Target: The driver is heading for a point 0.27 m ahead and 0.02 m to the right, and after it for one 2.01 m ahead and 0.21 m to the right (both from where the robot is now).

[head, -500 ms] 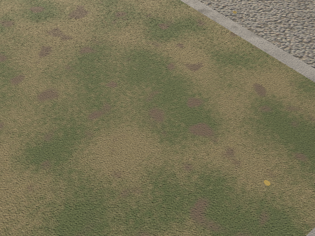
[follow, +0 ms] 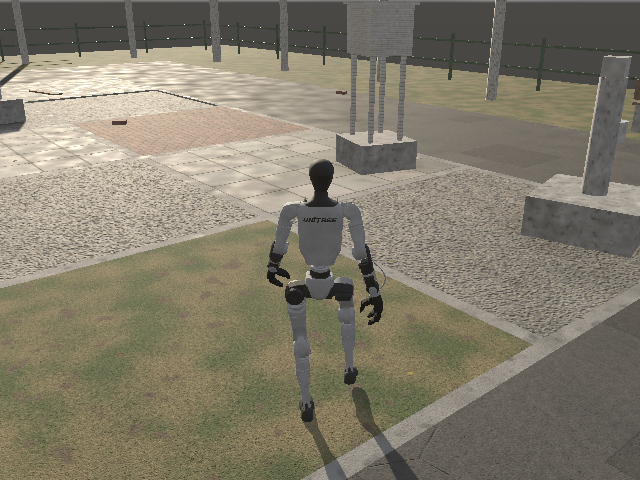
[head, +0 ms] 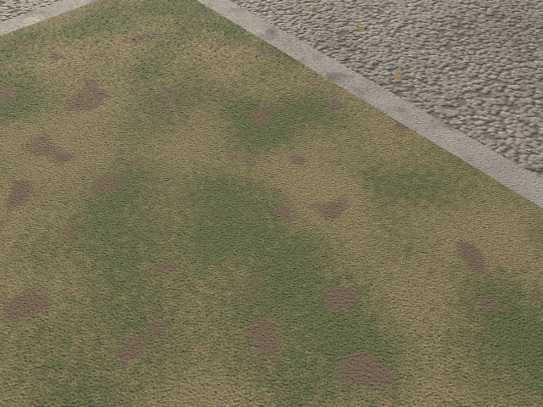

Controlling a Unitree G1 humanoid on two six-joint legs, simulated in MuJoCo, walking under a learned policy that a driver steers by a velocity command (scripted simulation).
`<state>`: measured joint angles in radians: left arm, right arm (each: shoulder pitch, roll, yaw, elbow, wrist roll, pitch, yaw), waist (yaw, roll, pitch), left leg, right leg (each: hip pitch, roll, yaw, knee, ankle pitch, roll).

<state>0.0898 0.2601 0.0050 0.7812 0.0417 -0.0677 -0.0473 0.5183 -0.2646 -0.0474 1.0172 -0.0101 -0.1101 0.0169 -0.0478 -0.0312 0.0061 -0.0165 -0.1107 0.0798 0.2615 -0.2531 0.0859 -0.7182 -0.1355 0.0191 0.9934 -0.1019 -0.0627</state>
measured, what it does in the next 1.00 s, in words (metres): walks ahead: right foot, then left foot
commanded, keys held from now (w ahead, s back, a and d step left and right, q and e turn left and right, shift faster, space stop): w+shift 0.68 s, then shift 0.32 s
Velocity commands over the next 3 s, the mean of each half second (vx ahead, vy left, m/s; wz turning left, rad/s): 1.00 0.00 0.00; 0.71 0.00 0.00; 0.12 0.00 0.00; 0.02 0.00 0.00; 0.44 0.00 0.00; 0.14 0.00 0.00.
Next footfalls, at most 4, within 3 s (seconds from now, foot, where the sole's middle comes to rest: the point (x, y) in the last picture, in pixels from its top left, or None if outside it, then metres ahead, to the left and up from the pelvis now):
0.20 right None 0.42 -0.11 -0.78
0.66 left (249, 284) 0.87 0.06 -0.78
1.06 right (296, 206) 1.16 -0.10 -0.78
1.40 left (235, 232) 1.06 0.10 -0.78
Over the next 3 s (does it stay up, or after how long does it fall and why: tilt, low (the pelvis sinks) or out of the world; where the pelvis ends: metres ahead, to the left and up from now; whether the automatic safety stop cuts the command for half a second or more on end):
stays up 1.35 -0.05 0.00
